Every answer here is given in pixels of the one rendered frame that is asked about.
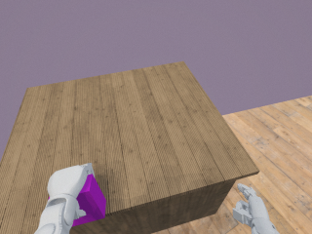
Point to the table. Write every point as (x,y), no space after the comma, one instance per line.
(161,152)

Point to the robot left forearm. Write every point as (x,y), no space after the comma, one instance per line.
(58,216)

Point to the robot right forearm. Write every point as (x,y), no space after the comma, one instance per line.
(262,225)

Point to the left robot hand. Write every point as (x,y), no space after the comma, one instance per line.
(70,181)

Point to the right robot hand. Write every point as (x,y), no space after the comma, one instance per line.
(245,212)

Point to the sponge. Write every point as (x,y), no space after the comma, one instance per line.
(90,200)

